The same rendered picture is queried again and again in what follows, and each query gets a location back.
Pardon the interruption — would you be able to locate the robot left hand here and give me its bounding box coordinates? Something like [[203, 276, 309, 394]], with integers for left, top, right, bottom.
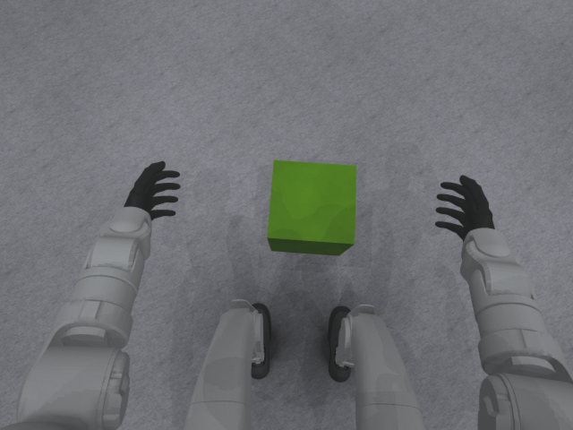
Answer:
[[124, 161, 180, 221]]

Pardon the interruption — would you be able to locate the robot right hand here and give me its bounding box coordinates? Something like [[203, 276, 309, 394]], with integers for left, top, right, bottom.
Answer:
[[435, 175, 495, 243]]

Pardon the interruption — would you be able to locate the robot left thigh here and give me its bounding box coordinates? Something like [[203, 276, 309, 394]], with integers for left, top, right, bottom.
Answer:
[[183, 308, 263, 430]]

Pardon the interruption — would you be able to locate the right robot upper arm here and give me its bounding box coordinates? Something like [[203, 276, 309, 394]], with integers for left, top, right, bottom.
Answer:
[[477, 373, 573, 430]]

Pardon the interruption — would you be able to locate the robot right thigh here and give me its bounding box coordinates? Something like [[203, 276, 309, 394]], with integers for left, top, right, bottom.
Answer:
[[340, 313, 427, 430]]

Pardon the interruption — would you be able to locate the robot thigh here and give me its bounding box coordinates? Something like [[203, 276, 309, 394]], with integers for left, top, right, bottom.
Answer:
[[340, 313, 427, 430], [183, 308, 263, 430]]

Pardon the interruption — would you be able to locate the carton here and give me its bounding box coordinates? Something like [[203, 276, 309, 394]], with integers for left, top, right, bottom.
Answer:
[[267, 160, 356, 256]]

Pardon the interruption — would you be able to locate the left robot forearm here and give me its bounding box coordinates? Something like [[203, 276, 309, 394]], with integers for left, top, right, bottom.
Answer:
[[16, 207, 152, 423]]

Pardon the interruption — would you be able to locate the left robot upper arm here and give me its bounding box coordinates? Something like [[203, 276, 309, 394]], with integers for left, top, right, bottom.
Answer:
[[0, 346, 130, 430]]

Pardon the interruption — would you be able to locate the right robot forearm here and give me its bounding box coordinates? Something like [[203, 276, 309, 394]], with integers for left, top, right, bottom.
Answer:
[[460, 228, 573, 384]]

